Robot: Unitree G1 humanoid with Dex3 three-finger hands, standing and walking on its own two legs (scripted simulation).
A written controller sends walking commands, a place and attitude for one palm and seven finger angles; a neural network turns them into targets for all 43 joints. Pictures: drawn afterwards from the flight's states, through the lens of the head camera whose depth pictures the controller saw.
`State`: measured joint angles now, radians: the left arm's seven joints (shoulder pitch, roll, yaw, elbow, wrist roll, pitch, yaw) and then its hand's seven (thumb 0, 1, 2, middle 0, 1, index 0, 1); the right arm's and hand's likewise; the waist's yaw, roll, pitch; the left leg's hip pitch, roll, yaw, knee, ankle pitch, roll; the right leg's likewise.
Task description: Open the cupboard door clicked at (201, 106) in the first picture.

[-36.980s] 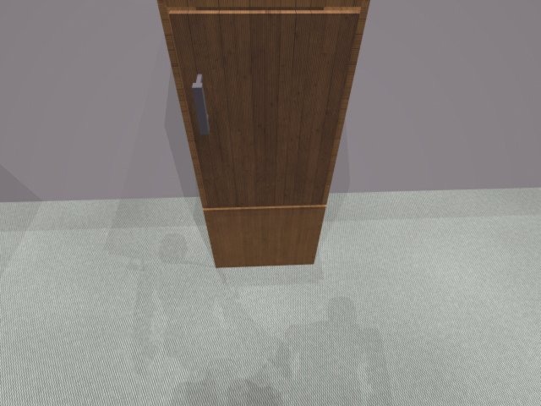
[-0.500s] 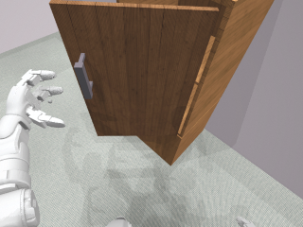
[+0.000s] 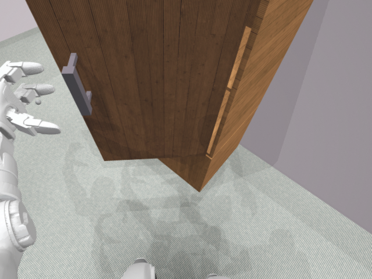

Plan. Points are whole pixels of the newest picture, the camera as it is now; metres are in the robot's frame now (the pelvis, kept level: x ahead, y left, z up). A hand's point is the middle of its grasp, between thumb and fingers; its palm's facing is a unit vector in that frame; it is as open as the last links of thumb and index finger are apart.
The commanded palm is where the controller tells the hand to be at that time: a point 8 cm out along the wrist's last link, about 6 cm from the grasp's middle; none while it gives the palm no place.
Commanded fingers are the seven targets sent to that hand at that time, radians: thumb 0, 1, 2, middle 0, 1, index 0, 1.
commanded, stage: move the hooked fingers beside the handle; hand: left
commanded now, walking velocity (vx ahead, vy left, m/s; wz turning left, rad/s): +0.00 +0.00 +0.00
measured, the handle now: (80, 85) +0.50 +0.22 +0.10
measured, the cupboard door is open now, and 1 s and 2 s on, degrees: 45 45 45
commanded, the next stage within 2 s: slide the fingers in behind the handle in 1.34 s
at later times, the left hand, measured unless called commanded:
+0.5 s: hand (34, 101) +0.45 +0.30 +0.11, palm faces +0.09 -1.00 -0.01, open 14.0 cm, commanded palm +0.43 +0.34 +0.10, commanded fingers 0.00 -0.50 0.30 -0.30 -1.20 -0.30 -1.20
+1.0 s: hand (41, 101) +0.45 +0.28 +0.11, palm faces +0.08 -1.00 -0.01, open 14.0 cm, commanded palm +0.42 +0.33 +0.10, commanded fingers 0.00 -0.50 0.30 -0.30 -1.20 -0.30 -1.20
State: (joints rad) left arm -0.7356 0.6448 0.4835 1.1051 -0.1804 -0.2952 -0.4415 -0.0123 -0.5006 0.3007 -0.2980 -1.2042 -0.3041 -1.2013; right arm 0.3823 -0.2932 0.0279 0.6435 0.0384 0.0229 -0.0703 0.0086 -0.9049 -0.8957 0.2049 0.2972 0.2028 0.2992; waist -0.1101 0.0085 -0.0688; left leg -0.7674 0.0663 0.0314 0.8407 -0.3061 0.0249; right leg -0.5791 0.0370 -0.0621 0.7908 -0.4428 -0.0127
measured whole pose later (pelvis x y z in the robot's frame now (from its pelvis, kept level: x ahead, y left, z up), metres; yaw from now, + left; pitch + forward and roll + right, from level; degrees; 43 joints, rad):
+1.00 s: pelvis +0.00 +0.01 +0.00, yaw -1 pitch +14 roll -3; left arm -0.73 0.64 0.47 1.10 -0.17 -0.29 -0.42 -0.01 -0.50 0.30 -0.30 -1.20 -0.30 -1.20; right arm 0.39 -0.28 0.03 0.61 0.04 0.07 -0.06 0.01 -0.91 -0.90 0.20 0.30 0.20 0.30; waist -0.11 0.02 -0.10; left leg -0.80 0.07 0.03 0.88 -0.33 0.03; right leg -0.61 0.04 -0.05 0.82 -0.46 -0.01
